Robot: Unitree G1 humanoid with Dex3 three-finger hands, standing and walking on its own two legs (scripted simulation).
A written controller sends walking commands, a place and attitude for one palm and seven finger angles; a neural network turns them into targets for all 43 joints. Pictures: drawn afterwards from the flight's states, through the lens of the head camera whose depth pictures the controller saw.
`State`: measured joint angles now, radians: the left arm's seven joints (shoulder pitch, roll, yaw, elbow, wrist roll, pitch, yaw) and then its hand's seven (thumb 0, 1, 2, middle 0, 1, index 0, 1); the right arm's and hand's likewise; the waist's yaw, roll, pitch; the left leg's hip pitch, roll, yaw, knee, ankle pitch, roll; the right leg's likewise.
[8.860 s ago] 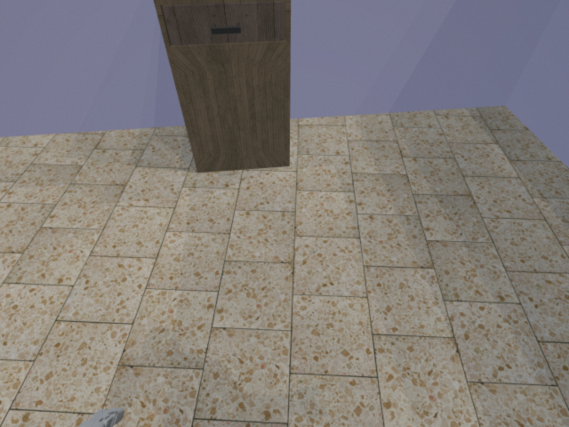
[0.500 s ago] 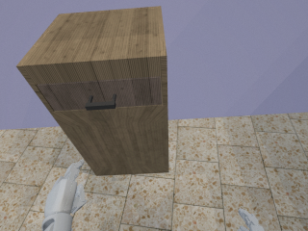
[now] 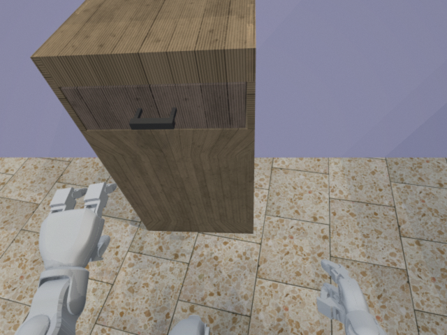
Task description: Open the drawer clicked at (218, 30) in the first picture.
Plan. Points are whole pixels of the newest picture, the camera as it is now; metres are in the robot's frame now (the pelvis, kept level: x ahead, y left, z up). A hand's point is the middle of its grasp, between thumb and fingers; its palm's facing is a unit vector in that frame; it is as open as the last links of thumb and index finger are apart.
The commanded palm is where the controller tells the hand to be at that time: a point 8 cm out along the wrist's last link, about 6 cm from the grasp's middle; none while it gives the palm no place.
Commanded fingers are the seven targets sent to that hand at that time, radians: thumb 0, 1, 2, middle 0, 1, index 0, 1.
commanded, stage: raise the hand with hooked fingers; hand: left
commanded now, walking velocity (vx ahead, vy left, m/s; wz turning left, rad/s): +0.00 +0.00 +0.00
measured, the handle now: (154, 117) +0.59 +0.25 +0.03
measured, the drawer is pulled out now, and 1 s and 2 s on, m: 0.00 0.00 0.00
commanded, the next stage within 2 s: move the hooked fingers above the handle in 1.18 s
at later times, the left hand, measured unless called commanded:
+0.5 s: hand (73, 196) +0.31 +0.29 +0.10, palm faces +0.14 -0.10 -0.98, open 13.2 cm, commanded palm +0.27 +0.28 +0.16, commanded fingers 0.00 -0.50 0.30 -0.30 -1.20 -0.30 -1.20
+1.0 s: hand (78, 179) +0.32 +0.27 +0.13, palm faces -0.02 -0.10 -0.99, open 13.9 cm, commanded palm +0.30 +0.27 +0.20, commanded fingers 0.00 -0.50 0.30 -0.30 -1.20 -0.30 -1.20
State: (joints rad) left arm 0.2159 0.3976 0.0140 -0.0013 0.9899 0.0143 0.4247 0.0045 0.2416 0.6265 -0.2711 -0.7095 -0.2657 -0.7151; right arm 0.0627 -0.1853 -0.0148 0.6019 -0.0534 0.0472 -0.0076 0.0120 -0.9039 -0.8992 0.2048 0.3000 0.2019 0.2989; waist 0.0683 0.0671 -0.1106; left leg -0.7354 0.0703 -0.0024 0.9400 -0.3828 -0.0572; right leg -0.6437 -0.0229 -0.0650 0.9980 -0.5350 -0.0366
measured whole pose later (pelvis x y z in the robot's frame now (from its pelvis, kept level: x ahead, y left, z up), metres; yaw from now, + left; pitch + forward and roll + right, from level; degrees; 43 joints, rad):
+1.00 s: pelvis +0.01 +0.04 +0.06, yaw -1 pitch +1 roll +0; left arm -0.08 0.47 -0.06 0.06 0.91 0.04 0.02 0.00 -0.49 0.31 -0.32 -1.19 -0.31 -1.20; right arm 0.14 -0.25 -0.01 0.65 0.00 0.09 -0.03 0.01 -0.90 -0.90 0.21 0.30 0.20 0.30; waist 0.07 0.08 0.00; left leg -0.31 0.02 0.03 0.48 -0.20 0.00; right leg -0.21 -0.05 -0.03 0.49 -0.30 0.02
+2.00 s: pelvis +0.03 +0.03 +0.05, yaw -2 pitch +8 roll +0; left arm -0.37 0.44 -0.09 0.43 0.98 0.00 0.14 0.00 -0.49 0.31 -0.32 -1.20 -0.32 -1.20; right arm 0.22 -0.25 -0.06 0.69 0.01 0.09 -0.03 0.01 -0.90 -0.90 0.20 0.30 0.20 0.30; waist 0.02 0.06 -0.06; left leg -0.45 0.03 0.04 0.59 -0.27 -0.01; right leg -0.36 -0.04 -0.02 0.60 -0.38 0.02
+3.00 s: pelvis +0.04 +0.05 +0.03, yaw -5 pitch +19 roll -1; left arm -0.84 0.52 0.03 1.05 1.08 -0.04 0.24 0.00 -0.49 0.31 -0.33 -1.21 -0.33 -1.21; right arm 0.41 -0.25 -0.08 0.75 -0.02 0.10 0.00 0.01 -0.90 -0.90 0.21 0.30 0.20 0.30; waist -0.13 0.05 -0.15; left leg -0.74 0.07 0.06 0.75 -0.33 0.00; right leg -0.64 -0.01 0.01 0.70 -0.39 0.03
